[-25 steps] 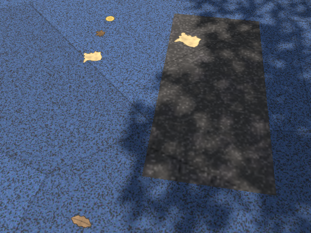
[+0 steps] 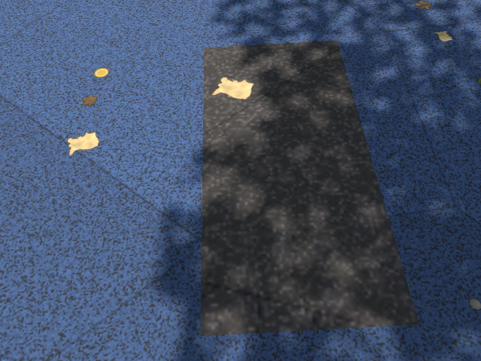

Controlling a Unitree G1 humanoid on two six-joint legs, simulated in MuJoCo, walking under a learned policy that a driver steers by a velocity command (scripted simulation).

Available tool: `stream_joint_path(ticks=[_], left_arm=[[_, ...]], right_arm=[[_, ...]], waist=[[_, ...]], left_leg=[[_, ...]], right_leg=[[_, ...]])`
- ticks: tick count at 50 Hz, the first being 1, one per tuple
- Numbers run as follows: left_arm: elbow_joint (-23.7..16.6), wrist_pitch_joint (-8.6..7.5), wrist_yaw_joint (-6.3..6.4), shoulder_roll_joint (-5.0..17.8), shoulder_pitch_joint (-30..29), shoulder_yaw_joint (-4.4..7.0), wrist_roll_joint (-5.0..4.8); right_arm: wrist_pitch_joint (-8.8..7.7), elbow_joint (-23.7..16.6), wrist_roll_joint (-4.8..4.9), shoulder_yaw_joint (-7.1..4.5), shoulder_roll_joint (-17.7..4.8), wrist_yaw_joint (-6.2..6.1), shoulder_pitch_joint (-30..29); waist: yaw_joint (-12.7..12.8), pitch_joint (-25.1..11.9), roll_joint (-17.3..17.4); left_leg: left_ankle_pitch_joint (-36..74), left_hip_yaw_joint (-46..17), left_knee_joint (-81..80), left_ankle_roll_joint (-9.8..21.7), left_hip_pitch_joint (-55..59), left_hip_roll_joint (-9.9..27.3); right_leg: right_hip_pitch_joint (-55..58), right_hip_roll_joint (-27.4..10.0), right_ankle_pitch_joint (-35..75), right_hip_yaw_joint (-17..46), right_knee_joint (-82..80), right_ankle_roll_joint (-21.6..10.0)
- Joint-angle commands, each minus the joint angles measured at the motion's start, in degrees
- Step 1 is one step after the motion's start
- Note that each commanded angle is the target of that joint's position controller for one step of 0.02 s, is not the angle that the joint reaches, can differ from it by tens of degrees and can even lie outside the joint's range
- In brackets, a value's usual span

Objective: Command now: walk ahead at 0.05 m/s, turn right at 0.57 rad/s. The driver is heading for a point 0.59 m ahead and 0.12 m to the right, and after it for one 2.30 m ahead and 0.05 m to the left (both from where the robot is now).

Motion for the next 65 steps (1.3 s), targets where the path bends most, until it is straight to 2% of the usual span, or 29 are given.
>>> stream_joint_path(ticks=[1, 5, 7, 8, 9, 10, 11, 12, 13, 15, 17, 21, 27, 32, 34, 35, 36, 37, 38, 39, 40, 41, 42, 46, 54, 60, 63, 64, 65], left_arm=[[-3.18, 0.07, 0.22, 9.08, 2.02, 2.17, 0.35], [-4.28, 0.52, -0.12, 9.59, 0.01, 2.46, 0.35], [-5.15, 0.95, -0.17, 9.46, -3.06, 2.45, -0.36], [-5.94, 1.02, -0.05, 8.2, -4.12, 2.09, -0.91], [-6.24, 0.94, 0.04, 3.24, 0.22, 1.0, -1.03], [-6.61, 0.87, 0.48, 5.9, 1.44, 1.68, -0.49], [-6.16, 0.99, 0.42, 9.18, 0.6, 2.25, 0.82], [-5.24, 1.27, 0.02, 9.68, 0.31, 2.66, 0.75], [-4.59, 1.79, -0.46, 9.08, 0.93, 2.7, 0.54], [-4.41, 2.62, -1.82, 8.38, 1.38, 2.35, 0.42], [-5.3, 2.89, -2.33, 7.79, -0.78, 1.9, -0.06], [-7.24, 3.41, -2.87, 6.88, -5.03, 1.08, -0.25], [-9.98, 3.67, -3.62, 5.06, -8.67, -0.15, -0.6], [-11.72, 3.15, -3.57, 5.26, -8.68, -0.43, -1.05], [-11.04, 2.15, -2.86, 5.43, -5.39, -0.36, -0.17], [-10.74, 1.21, -2.03, 9.33, -3.45, 0.57, 0.83], [-12.64, 0.58, -1.63, 17.75, -3.66, 2.08, 0.08], [-11.07, 0.64, -1.56, 17.19, 1.86, 2.84, -0.73], [-10.71, 0.72, -1.26, 13.22, -0.75, 1.51, -0.67], [-10.83, 0.94, -0.97, 9.8, -4.43, 0.47, -0.64], [-10.95, 1.01, -0.69, 8.03, -6.44, -0.19, -0.53], [-10.84, 0.8, -0.45, 6.96, -6.1, -0.64, -0.54], [-10.28, 0.47, -0.63, 6.63, -4.91, -0.96, -0.47], [-7.26, -1.72, -1.0, 7.93, -0.17, -0.95, -0.2], [-3.42, -4.09, -0.59, 8.31, 5.85, -0.93, -0.07], [-0.88, -5.33, -0.48, 8.23, 9.2, -0.77, 0.17], [-0.32, -5.6, -0.45, 9.09, 7.68, -0.56, -0.02], [-0.3, -5.6, -0.49, 9.33, 6.35, -0.57, -0.26], [-0.07, -5.79, -0.63, 8.31, 6.7, -0.97, -0.21]], right_arm=[[-0.88, -4.34, 0.54, -0.9, -5.14, -0.36, -1.02], [-1.97, -4.62, 1.44, -0.55, -5.68, -0.55, 2.1], [-2.53, -3.72, 1.48, -0.41, -5.6, -0.76, 6.81], [-2.97, -3.31, 0.82, -0.79, -7.18, -1.15, 8.71], [-2.93, -4.24, -0.11, -1.43, -11.5, -1.66, 6.75], [-2.37, -6.12, -0.42, -2.04, -15.42, -1.31, 3.42], [-2.1, -5.85, -0.38, -1.81, -12.86, -0.92, 4.74], [-2.13, -6.34, 0.13, -0.76, -9.1, -0.55, 2.61], [-2.02, -7.02, 0.02, -0.35, -7.78, -0.33, 0.46], [-2.02, -7.42, -0.25, -0.3, -7.84, -0.57, 1.34], [-2.02, -6.73, -0.4, -0.58, -8.29, -0.3, 4.65], [-2.12, -5.33, -0.42, -1.37, -9.61, -0.1, 9.38], [-2.29, -5.26, -0.78, -2.2, -11.12, 0.88, 8.9], [-1.68, -5.14, -0.58, -3.06, -13.03, 1.81, 8.2], [-1.13, -4.85, 0.24, -3.2, -13.01, 1.93, 7.63], [-0.83, -4.78, 0.08, -2.77, -10.99, 2.18, 10.07], [-0.36, -8.62, -0.76, -1.27, -5.48, 2.28, 10.48], [0.61, -8.85, -0.71, -1.42, -8.11, 1.12, 5.84], [1.09, -8.38, 0.16, -1.65, -8.66, 1.07, 5.62], [0.8, -7.37, 0.4, -1.88, -9.25, 1.53, 6.45], [0.44, -6.73, -0.34, -2.29, -10.35, 2.12, 6.89], [0.38, -5.68, -1.32, -2.51, -10.89, 2.85, 8.18], [0.33, -5.14, -1.6, -2.53, -10.62, 3.5, 8.49], [-0.63, -4.27, -1.42, -2.23, -8.31, 4.77, 6.8], [-2.77, -4.85, -1.04, -1.89, -6.7, 4.69, 0.85], [-3.99, -7.59, -0.69, -1.17, -5.7, 4.75, -4.08], [-4.53, -7.44, -0.49, -1.3, -5.94, 4.29, -0.09], [-4.84, -5.87, -0.52, -1.58, -5.98, 3.83, 4.79], [-5.42, -3.07, -0.84, -2.47, -7.83, 3.02, 12.37]], waist=[[-0.35, -5.55, -7.65], [-1.72, -6.44, -8.78], [-4.78, -6.17, -8.03], [-5.48, -5.77, -5.49], [-1.88, -6.21, 7.3], [-1.2, -4.82, 11.78], [-1.52, -4.59, 7.07], [-0.51, -2.68, 3.49], [0.42, -1.53, 3.71], [-0.19, -2.59, 7.86], [-1.87, -3.63, 7.34], [-4.49, -4.14, 7.96], [-4.94, -4.09, 8.14], [-4.66, -4.94, 9.42], [-1.85, -5.75, 5.44], [-1.33, -6.42, -5.19], [-3.83, -5.31, -18.05], [2.04, -7.98, -11.27], [-0.67, -4.46, -8.69], [-2.5, -2.51, -7.59], [-3.38, -2.14, -8.75], [-3.1, -2.42, -10.08], [-2.94, -2.65, -9.37], [-2.26, 0.04, -6.56], [-0.01, 2.43, -5.66], [0.88, 4.09, -5.64], [-2.19, 2.99, -6.08], [-5.08, 1.35, -4.81], [-8.02, -3.12, -1.29]], left_leg=[[-2.35, 0.25, -3.57, 0.71, -1.02, -2.06], [-4.66, 0.21, -12.97, 2.71, 7.2, -4.5], [1.56, 1.05, -26.47, 3.47, 16.33, -4.94], [6.0, -1.41, -34.9, 4.11, 22.8, -1.33], [6.98, -14.24, -39.96, 7.2, 28.04, 12.62], [19.91, -24.8, -38.88, 14.45, 24.74, 21.8], [24.91, -22.15, -37.42, 17.68, 22.53, 22.2], [25.93, -15.34, -36.49, 16.44, 20.42, 17.76], [26.86, -9.13, -35.52, 14.25, 20.04, 13.45], [34.64, -3.02, -33.56, 13.1, 22.75, 10.18], [39.3, -0.77, -32.19, 13.77, 25.87, 10.28], [40.34, 0.01, -31.34, 15.15, 31.58, 12.51], [36.14, 3.31, -31.23, 16.01, 27.97, 15.18], [33.9, 5.89, -27.4, 14.14, 25.01, 16.35], [26.18, 9.44, -20.25, 9.68, 19.84, 15.11], [13.45, 13.76, -8.66, 5.78, 11.73, 11.05], [-19.0, 15.27, 3.16, 1.51, -3.98, 0.65], [-18.89, 6.5, 10.54, 1.6, -3.01, 0.05], [-14.2, 4.75, 12.5, 1.93, -3.33, 1.15], [-8.43, 3.92, 10.1, 2.39, -2.4, 2.15], [-4.59, 4.27, 7.96, 2.6, -2.31, 2.45], [-1.62, 5.21, 8.12, 2.55, -1.84, 2.07], [0.16, 5.41, 7.99, 2.58, -2.08, 1.74], [4.38, 5.3, 2.73, 2.44, -5.51, 1.65], [7.22, 5.5, -7.0, 2.23, -8.92, 2.15], [6.74, 6.29, -14.48, 4.21, -4.9, 1.64], [6.29, 7.84, -19.16, 6.24, 6.44, -0.24], [8.28, 9.14, -22.78, 7.01, 15.12, -2.09], [7.49, 8.46, -24.69, 7.96, 26.84, -2.83]], right_leg=[[8.77, -16.07, 7.17, 19.58, -5.3, -7.61], [8.78, -15.77, 18.2, 22.87, -2.29, -6.5], [5.31, -12.99, 14.94, 22.65, -0.11, -3.03], [0.25, -9.87, 6.5, 20.46, 3.17, 0.15], [-6.51, -2.77, -14.36, 10.0, 15.01, 3.72], [-14.63, 3.12, -27.62, 0.26, 24.47, 5.18], [-13.58, -2.01, -26.48, -0.35, 33.83, 5.78], [-12.8, -3.19, -22.86, 0.11, 37.2, 6.14], [-12.8, -3.44, -19.7, -0.5, 39.75, 6.82], [-14.26, -3.5, -16.91, -2.33, 44.15, 8.34], [-15.56, -3.98, -16.24, -3.69, 44.25, 9.49], [-17.27, -5.69, -16.38, -5.0, 38.07, 10.11], [-9.46, -8.36, -17.38, -8.47, 26.35, 8.16], [-0.43, -7.74, -17.12, -11.88, 14.06, 5.29], [8.57, -6.97, -6.28, -11.23, 0.13, 3.63], [15.44, -13.83, -2.4, 0.58, -8.15, 1.91], [19.17, -31.13, 25.84, 23.17, -6.37, -5.36], [15.71, -31.97, 28.46, 20.09, -5.03, -12.44], [13.28, -28.04, 24.9, 14.64, -5.53, -11.68], [11.12, -23.3, 11.65, 10.59, -8.1, -8.87], [11.51, -20.01, 0.19, 9.28, -10.34, -6.6], [12.02, -18.25, -6.27, 8.71, -12.26, -6.19], [12.78, -17.95, -11.01, 9.26, -13.86, -6.04], [15.51, -18.91, -15.15, 10.92, -17.5, -6.04], [17.0, -20.77, -15.17, 11.22, -19.25, -8.15], [15.66, -21.6, -8.02, 9.37, -16.86, -8.13], [11.84, -21.64, 3.43, 7.32, -12.77, -5.96], [8.99, -20.08, 10.85, 5.19, -7.82, -4.48], [5.46, -16.47, 17.61, 1.71, 2.88, -2.98]])
Velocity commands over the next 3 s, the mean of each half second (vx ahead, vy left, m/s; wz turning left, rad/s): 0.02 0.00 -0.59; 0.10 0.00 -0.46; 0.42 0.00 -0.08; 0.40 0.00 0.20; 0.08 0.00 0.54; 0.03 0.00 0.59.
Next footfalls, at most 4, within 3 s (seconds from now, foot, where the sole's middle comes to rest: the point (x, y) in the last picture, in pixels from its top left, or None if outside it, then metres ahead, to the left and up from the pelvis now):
0.18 left None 0.07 0.14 -0.78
0.70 right None -0.01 -0.05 -0.78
1.30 left None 0.29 0.01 -0.78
1.82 right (384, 351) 0.49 -0.30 -0.78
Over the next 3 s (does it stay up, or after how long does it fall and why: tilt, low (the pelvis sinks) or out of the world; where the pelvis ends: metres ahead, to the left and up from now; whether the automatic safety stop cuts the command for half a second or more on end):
stays up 0.47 -0.21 0.00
